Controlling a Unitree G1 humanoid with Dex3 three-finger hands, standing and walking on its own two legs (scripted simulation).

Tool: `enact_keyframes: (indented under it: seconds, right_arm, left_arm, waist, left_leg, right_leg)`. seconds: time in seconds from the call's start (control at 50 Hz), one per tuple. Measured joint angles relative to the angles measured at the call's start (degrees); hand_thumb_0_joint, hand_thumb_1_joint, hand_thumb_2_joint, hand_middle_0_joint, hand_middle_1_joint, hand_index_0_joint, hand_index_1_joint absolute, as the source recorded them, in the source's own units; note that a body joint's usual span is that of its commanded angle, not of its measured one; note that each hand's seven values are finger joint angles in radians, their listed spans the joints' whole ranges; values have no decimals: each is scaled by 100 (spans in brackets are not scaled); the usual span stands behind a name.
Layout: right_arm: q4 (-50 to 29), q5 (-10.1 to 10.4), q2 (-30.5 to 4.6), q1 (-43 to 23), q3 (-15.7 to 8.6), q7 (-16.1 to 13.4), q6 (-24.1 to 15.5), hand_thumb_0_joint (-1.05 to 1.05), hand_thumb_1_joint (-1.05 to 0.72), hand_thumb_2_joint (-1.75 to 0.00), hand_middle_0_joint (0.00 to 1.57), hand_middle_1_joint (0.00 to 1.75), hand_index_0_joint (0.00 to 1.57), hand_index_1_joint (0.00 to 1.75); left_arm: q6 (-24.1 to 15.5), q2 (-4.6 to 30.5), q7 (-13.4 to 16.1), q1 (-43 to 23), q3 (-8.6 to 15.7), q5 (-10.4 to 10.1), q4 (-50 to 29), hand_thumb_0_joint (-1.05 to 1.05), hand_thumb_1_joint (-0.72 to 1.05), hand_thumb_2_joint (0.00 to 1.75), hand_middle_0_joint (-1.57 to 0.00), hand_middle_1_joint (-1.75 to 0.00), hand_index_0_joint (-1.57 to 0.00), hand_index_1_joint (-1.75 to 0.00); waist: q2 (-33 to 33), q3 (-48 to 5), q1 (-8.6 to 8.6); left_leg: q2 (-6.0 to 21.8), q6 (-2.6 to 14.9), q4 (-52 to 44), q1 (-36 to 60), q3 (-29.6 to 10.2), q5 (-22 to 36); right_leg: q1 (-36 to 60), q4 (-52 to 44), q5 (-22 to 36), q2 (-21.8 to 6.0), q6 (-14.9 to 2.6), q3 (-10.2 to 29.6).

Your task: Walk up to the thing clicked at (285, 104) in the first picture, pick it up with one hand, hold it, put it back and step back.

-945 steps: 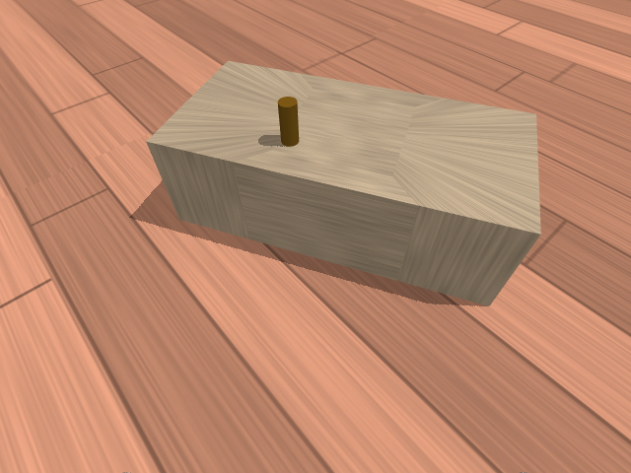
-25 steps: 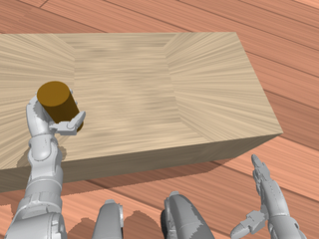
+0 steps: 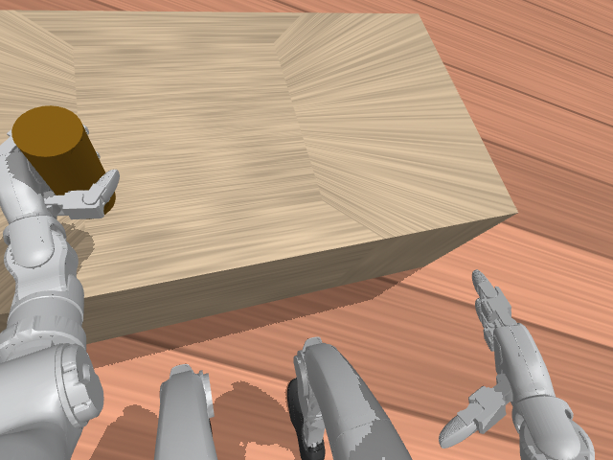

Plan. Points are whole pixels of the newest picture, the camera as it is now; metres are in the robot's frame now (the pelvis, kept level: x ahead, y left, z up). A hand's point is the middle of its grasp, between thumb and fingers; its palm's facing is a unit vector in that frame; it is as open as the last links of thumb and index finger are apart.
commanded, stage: crouch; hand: left
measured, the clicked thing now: (72, 169) +0.49 +0.20 -0.01
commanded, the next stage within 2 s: lower in 0.28 s
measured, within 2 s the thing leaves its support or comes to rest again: rests again in 1.24 s
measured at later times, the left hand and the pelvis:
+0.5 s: hand (88, 172) +0.51 +0.20 -0.05, palm faces +0.20 -0.98 -0.03, open 8.8 cm; pelvis +0.00 +0.00 -0.02, yaw -1 degrees
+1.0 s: hand (99, 187) +0.52 +0.20 -0.11, palm faces +0.19 -0.98 -0.04, open 8.8 cm; pelvis -0.01 +0.00 -0.05, yaw -2 degrees
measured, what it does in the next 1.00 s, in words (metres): lowers itself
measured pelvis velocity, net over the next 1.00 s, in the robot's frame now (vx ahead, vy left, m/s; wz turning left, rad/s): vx -0.01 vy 0.00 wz -0.04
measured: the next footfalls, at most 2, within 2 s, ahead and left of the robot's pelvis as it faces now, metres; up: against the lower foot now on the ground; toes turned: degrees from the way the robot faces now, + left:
none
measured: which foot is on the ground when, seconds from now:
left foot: down 0.00-1.00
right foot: down 0.00-1.00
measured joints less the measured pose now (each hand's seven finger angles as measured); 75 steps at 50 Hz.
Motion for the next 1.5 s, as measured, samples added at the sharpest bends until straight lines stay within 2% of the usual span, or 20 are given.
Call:
enact_keyframes:
  seconds: [0.12, 0.48, 0.64, 0.78, 0.92, 1.06, 1.38, 1.5]
  right_arm:
    - [-37, -2, -18, 40, 5, 14, -31, -1, 53, -6, 6, 5, 6, 5]
    - [-361, -4, -115, 41, -69, 59, -117, -1, 52, -6, 7, 5, 7, 5]
    - [-411, -46, -128, -43, -55, 117, -127, -1, 52, -6, 6, 5, 6, 5]
    - [-639, -54, -203, -63, -84, 145, -167, -1, 51, -6, 7, 5, 7, 5]
    - [-761, -85, -234, -27, -163, 175, -218, -1, 51, -6, 7, 5, 7, 5]
    - [-856, -90, -208, 2, -126, 206, -222, -1, 51, -6, 7, 5, 7, 5]
    - [-1113, -63, -314, 78, -214, 216, -282, -1, 51, -6, 7, 5, 7, 5]
    - [-1169, -75, -299, 66, -227, 257, -272, -1, 51, -6, 7, 5, 7, 5]
  left_arm:
    - [69, 183, -37, -133, 14, 38, 215, 1, -28, 116, -76, -105, -81, -107]
    - [34, 311, 28, -195, 187, 121, 238, 1, -28, 115, -76, -105, -81, -107]
    - [-31, 542, 57, -389, 272, 264, 614, 1, -28, 115, -76, -106, -81, -107]
    - [-141, 671, 49, -389, 429, 304, 589, 1, -28, 115, -76, -106, -81, -107]
    - [-139, 823, 70, -424, 449, 374, 545, 1, -28, 115, -76, -106, -81, -107]
    - [-61, 922, 82, -489, 384, 459, 608, 1, -28, 115, -76, -106, -81, -108]
    - [-91, 951, 149, -543, 505, 503, 542, 1, -28, 115, -76, -106, -81, -108]
    - [-128, 1000, 142, -570, 466, 531, 521, 1, -28, 115, -76, -106, -81, -108]
  waist:
    - [66, -80, -76]
    - [24, -107, -246]
    - [69, -55, -371]
    - [-13, -73, -516]
    - [-53, -141, -641]
    - [23, -136, -684]
    - [-42, -140, -794]
    - [-36, -138, -802]
  left_leg:
    - [10, -3, 133, -213, -40, -44]
    - [26, -18, 399, -546, -71, -170]
    - [28, -4, 637, -897, -104, -190]
    - [35, -8, 906, -1232, -114, -240]
    - [33, -21, 1131, -1473, -192, -281]
    - [23, 3, 1255, -1652, -205, -281]
    - [16, 30, 1483, -1932, -180, -360]
    - [9, 14, 1551, -1993, -221, -380]
  right_leg:
    - [-191, 100, -33, 15, -1, -32]
    - [-523, 357, -150, 37, -10, -46]
    - [-858, 566, -157, 50, 2, -62]
    - [-1198, 830, -197, 66, 8, -54]
    - [-1397, 1005, -227, 76, 3, -116]
    - [-1553, 1093, -214, 75, 24, -120]
    - [-1846, 1326, -286, 76, 59, -80]
    - [-1888, 1378, -308, 75, 43, -115]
